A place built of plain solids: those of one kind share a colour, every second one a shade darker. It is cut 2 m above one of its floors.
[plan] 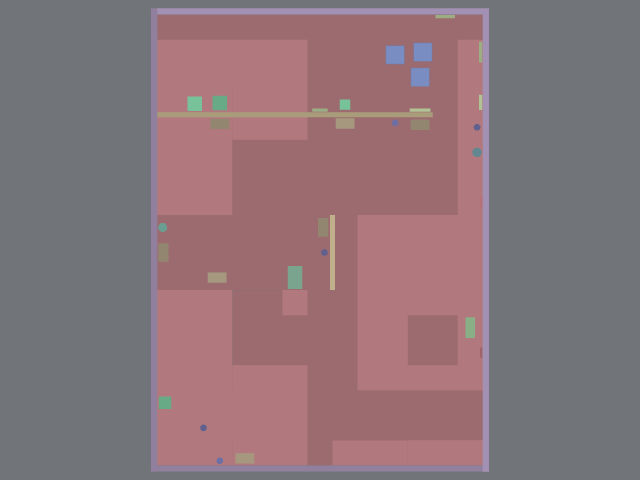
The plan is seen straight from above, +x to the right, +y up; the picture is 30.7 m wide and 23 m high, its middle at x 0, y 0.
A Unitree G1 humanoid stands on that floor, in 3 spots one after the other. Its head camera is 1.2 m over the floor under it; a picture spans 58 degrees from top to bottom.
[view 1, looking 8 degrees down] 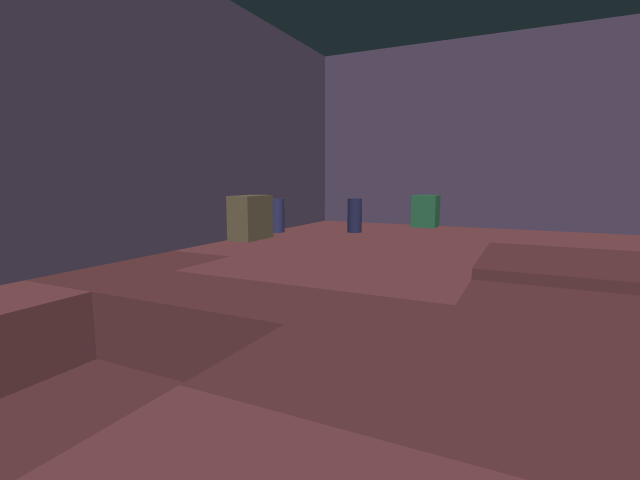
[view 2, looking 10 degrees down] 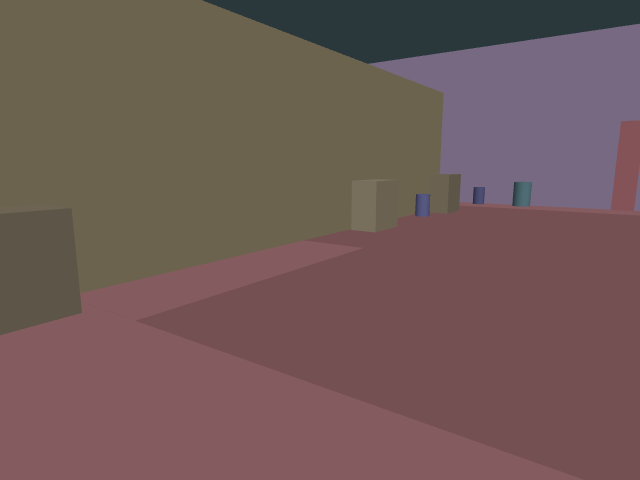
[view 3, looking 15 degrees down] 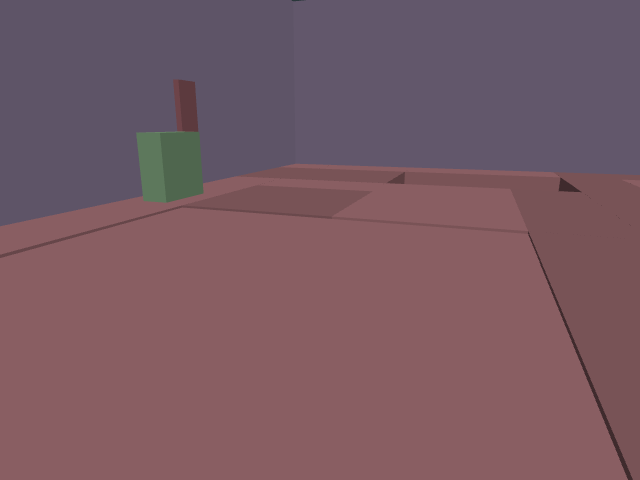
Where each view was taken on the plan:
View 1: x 3.60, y -5.40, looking -154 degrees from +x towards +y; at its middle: floor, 8.63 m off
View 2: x -6.00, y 1.80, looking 35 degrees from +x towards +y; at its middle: floor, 6.91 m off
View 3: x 2.40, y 1.80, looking -70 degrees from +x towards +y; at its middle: floor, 4.76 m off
